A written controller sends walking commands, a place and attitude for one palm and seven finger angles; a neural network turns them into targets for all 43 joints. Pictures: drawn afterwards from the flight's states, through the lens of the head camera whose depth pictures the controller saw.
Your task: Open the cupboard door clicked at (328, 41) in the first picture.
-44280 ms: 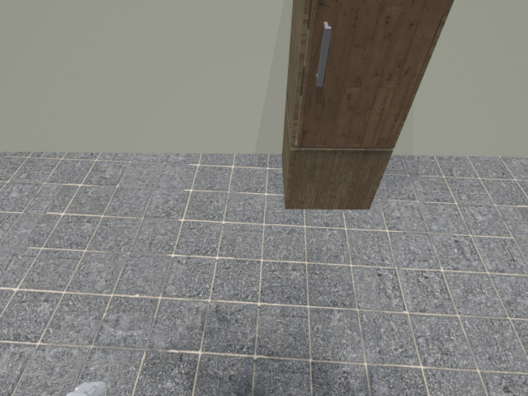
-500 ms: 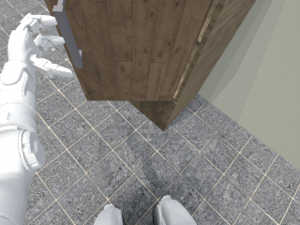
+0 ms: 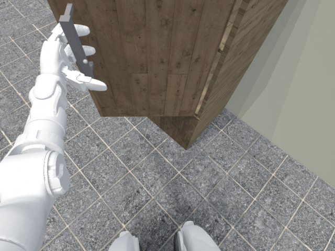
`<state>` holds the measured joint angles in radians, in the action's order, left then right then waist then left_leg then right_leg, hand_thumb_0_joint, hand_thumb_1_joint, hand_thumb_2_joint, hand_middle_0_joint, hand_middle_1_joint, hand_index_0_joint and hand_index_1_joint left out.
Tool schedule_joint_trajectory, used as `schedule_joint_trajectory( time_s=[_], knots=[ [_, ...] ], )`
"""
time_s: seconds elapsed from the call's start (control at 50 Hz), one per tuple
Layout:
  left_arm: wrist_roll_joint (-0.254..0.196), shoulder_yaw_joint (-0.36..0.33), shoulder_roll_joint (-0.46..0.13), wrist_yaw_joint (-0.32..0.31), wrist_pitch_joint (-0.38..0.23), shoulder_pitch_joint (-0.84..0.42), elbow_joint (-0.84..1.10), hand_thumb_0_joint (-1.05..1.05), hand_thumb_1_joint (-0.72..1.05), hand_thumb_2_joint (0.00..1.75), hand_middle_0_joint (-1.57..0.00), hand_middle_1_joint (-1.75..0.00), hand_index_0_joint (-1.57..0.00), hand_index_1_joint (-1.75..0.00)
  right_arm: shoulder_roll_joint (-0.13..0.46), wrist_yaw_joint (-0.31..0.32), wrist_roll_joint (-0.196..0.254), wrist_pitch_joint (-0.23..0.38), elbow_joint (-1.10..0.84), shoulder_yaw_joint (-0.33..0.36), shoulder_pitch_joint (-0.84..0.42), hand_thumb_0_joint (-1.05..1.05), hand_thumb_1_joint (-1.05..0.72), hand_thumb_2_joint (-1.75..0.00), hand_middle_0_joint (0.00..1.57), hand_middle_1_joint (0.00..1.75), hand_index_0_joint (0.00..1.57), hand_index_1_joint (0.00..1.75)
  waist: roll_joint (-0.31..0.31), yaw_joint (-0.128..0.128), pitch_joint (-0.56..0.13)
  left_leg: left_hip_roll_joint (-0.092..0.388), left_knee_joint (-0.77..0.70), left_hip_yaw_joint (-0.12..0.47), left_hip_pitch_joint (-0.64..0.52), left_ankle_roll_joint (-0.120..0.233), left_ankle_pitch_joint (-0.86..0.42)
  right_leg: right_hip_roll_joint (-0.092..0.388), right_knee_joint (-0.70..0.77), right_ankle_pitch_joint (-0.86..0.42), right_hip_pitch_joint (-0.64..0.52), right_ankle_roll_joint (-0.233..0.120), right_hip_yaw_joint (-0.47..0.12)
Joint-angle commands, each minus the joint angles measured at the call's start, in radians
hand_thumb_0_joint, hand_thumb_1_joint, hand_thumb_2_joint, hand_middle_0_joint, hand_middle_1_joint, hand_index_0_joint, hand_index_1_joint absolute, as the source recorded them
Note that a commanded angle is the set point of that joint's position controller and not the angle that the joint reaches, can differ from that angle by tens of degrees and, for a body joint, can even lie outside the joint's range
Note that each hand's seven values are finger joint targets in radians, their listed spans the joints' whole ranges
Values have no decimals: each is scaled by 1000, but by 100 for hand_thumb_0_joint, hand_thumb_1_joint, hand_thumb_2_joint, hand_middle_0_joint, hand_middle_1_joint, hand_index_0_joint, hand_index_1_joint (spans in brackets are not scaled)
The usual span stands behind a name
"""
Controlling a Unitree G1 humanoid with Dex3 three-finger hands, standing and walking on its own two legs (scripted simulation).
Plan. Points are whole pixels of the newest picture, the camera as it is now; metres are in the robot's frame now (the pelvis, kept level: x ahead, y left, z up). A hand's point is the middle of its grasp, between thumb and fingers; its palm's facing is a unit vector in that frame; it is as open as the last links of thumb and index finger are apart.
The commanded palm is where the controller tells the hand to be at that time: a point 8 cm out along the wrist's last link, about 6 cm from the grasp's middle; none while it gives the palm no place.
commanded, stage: slide the fingers in behind the handle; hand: left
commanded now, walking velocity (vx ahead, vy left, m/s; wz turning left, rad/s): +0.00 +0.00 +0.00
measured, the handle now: (80, 47) +0.58 +0.15 +0.09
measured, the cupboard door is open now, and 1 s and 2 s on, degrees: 45 45 63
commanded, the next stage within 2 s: close the thumb around the handle in 0.56 s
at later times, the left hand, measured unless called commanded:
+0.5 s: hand (86, 64) +0.52 +0.13 +0.10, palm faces -0.07 -1.00 -0.01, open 14.1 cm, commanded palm +0.50 +0.18 +0.09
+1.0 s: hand (87, 61) +0.53 +0.13 +0.10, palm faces -0.08 -1.00 -0.01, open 10.7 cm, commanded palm +0.51 +0.18 +0.09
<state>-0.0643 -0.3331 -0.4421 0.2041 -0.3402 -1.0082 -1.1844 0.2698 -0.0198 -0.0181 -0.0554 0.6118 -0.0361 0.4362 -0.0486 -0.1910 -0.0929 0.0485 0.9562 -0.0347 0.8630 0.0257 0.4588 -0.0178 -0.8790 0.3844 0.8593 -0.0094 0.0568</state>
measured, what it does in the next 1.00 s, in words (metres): stands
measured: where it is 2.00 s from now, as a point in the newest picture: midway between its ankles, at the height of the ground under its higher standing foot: outside the picture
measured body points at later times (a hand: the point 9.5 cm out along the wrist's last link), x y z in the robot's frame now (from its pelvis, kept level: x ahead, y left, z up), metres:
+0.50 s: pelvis -0.01 -0.01 +0.00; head +0.12 -0.01 +0.43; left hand +0.52 +0.18 +0.11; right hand -0.01 -0.28 -0.11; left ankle -0.01 +0.10 -0.68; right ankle +0.01 -0.12 -0.68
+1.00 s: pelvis -0.01 +0.00 +0.00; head +0.13 +0.00 +0.43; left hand +0.53 +0.18 +0.10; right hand -0.03 -0.26 -0.11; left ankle -0.01 +0.10 -0.68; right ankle +0.01 -0.12 -0.68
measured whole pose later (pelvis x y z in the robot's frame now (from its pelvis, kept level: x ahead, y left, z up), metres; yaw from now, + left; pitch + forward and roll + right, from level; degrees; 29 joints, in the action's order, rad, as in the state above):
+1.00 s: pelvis -0.01 +0.00 +0.00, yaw +0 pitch +21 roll -2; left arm -0.07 -0.34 -0.46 0.20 -0.35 -1.04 -1.23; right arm 0.27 -0.01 -0.02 -0.03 0.63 -0.04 0.44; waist -0.05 -0.20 -0.09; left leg 0.05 0.97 -0.04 0.89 0.03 0.45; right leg -0.02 -0.89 0.38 0.89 -0.01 0.05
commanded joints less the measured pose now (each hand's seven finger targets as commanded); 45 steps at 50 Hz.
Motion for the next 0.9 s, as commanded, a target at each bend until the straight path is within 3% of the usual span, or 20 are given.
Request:
schedule_joint_trajectory(
  time_s=[0.0, 0.06, 0.1, 0.16, 0.2, 0.26, 0.32, 0.36, 0.4, 0.46, 0.5, 0.52, 0.54, 0.58, 0.64, 0.74, 0.8, 0.84, 0.86, 0.88],
  knots=[
    [-13, -31, -224, -11, -73, -467, 182, 0, -50, 30, -30, -120, -30, -120, 173, 15, -3, 16, -35, 64, 186, 0, -90, -90, 20, 30, 20, 30, -30, -17, -463, -37, -81, 63, -302, 5, -435, -37, 70, -399, -240, -10, -23],
    [-7, -47, -257, -12, -75, -488, 206, 0, -50, 30, -30, -120, -30, -120, 174, 18, -3, 20, -35, 64, 181, 0, -90, -90, 20, 30, 20, 30, -36, -12, -490, -41, -82, 51, -278, 8, -397, -32, 76, -401, -275, -7, -40],
    [-14, -22, -219, -8, -89, -488, 229, 0, -50, 30, -30, -120, -30, -120, 167, 17, -3, 27, -41, 65, 177, 0, -90, -90, 20, 30, 20, 30, -58, -12, -512, -44, -81, 53, -300, 7, -419, -33, 69, -424, -283, -11, -38],
    [-17, -17, -212, -1, -94, -462, 224, 0, -50, 30, -30, -120, -30, -120, 169, 16, 1, 29, -35, 68, 174, 0, -90, -90, 20, 30, 20, 30, -30, -8, -510, -43, -84, 50, -291, 6, -406, -32, 73, -425, -294, -7, -42],
    [-20, 11, -175, 3, -99, -472, 235, 0, -50, 30, -30, -120, -30, -120, 166, 14, 1, 34, -36, 70, 174, 0, -90, -90, 20, 30, 20, 30, -68, -10, -512, -44, -84, 51, -321, 5, -419, -33, 72, -421, -275, -13, -38],
    [-18, -3, -214, 3, -85, -492, 173, 0, -50, 30, -30, -120, -30, -120, 174, 20, 6, 32, -19, 66, 171, 0, -90, -90, 20, 30, 20, 30, 2, -31, -437, -45, -91, 46, -235, 13, -320, -29, 95, -363, -281, -4, -52],
    [-24, -14, -226, 7, -91, -514, 201, 0, -50, 30, -30, -120, -30, -120, 174, 23, 4, 40, -18, 67, 172, 0, -90, -90, 20, 30, 20, 30, -41, -24, -501, -47, -85, 48, -272, 11, -344, -27, 87, -378, -286, -7, -53],
    [-24, -23, -239, 15, -88, -489, 184, 0, -50, 30, -30, -120, -30, -120, 175, 24, 5, 42, -18, 65, 170, 0, -90, -90, 20, 30, 20, 30, -32, -16, -486, -47, -84, 45, -254, 11, -350, -27, 86, -389, -300, -7, -55],
    [-31, -6, -209, 20, -88, -476, 185, 0, -50, 30, -30, -120, -30, -120, 172, 24, 5, 44, -27, 65, 168, 0, -90, -90, 20, 30, 20, 30, -43, -18, -486, -49, -85, 45, -266, 13, -363, -29, 83, -393, -287, -10, -50],
    [-26, -42, -268, 20, -75, -478, 159, 0, -50, 30, -30, -120, -30, -120, 180, 27, 8, 40, -24, 63, 167, 0, -90, -90, 20, 30, 20, 30, -14, -17, -458, -49, -85, 40, -213, 14, -319, -26, 92, -371, -306, -4, -61],
    [-27, -24, -248, 25, -89, -507, 220, 0, -50, 30, -30, -120, -30, -120, 175, 26, 5, 44, -35, 63, 163, 0, -90, -90, 20, 30, 20, 30, -70, -15, -500, -50, -84, 43, -259, 13, -353, -26, 80, -387, -297, -10, -55],
    [-22, -35, -265, 24, -89, -491, 201, 0, -50, 30, -30, -120, -30, -120, 176, 27, 6, 43, -26, 66, 168, 0, -90, -90, 20, 30, 20, 30, -57, -12, -513, -44, -80, 50, -272, 10, -368, -27, 76, -391, -289, -9, -52],
    [-24, -4, -229, 26, -85, -498, 190, 0, -50, 30, -30, -120, -30, -120, 175, 26, 7, 42, -24, 64, 164, 0, -90, -90, 20, 30, 20, 30, -65, -27, -486, -42, -80, 52, -278, 9, -364, -28, 79, -378, -258, -7, -48],
    [-31, -5, -220, 26, -75, -493, 164, 0, -50, 30, -30, -120, -30, -120, 180, 25, 7, 43, -23, 64, 164, 0, -90, -90, 20, 30, 20, 30, -50, -27, -455, -42, -85, 52, -264, 8, -331, -30, 89, -339, -243, -7, -46],
    [-25, -15, -241, 19, -76, -536, 170, 0, -50, 30, -30, -120, -30, -120, 183, 29, 4, 45, -16, 63, 173, 0, -90, -90, 20, 30, 20, 30, -55, -35, -471, -39, -82, 63, -277, 8, -340, -28, 81, -329, -222, -7, -42],
    [-18, -19, -247, 10, -78, -545, 155, 0, -22, 42, -32, -123, -32, -123, 184, 28, -1, 47, -12, 60, 178, 0, -90, -90, 20, 30, 20, 30, -51, -39, -481, -36, -72, 70, -284, 7, -362, -29, 70, -331, -204, -8, -37],
    [-17, -12, -225, 5, -85, -539, 184, 0, -5, 49, -33, -125, -33, -125, 183, 23, -6, 48, -21, 63, 186, 0, -90, -90, 20, 30, 20, 30, -88, -28, -520, -35, -68, 78, -332, 2, -412, -32, 57, -346, -187, -14, -27],
    [-17, -24, -242, 1, -76, -543, 160, 0, 6, 54, -34, -126, -34, -126, 185, 22, -6, 44, -13, 62, 187, 0, -90, -90, 20, 30, 20, 30, -58, -38, -500, -33, -66, 76, -307, 3, -398, -32, 64, -346, -191, -7, -30],
    [-10, -45, -267, 0, -73, -519, 155, 0, 12, 56, -34, -127, -34, -127, 187, 23, -6, 42, -16, 63, 191, 0, -90, -90, 20, 30, 20, 30, -60, -23, -507, -33, -69, 76, -301, 1, -405, -32, 59, -351, -205, -10, -29],
    [-9, -29, -249, -2, -69, -514, 154, 0, 17, 59, -35, -127, -35, -127, 185, 23, -4, 38, -21, 61, 187, 0, -90, -90, 20, 30, 20, 30, -55, -28, -494, -34, -72, 74, -298, 2, -397, -32, 62, -346, -198, -9, -28]
  ],
)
